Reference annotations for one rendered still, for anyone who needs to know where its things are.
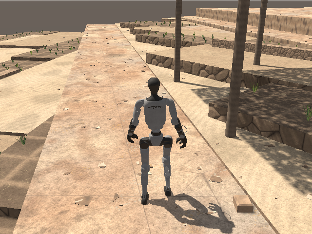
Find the robot right upper arm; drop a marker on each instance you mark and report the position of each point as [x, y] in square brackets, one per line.
[172, 109]

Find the robot left forearm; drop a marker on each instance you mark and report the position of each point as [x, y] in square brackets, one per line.
[131, 129]

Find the right robot thigh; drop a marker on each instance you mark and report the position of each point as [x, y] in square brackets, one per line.
[167, 144]

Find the right robot hand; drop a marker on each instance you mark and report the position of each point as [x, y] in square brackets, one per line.
[183, 140]

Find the left robot foot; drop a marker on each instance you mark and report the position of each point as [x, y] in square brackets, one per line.
[144, 200]

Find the robot left upper arm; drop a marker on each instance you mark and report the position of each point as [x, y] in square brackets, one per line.
[136, 112]

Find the robot right forearm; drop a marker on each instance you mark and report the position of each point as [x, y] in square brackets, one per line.
[179, 129]

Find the left robot hand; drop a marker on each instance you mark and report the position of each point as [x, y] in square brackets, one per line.
[133, 136]

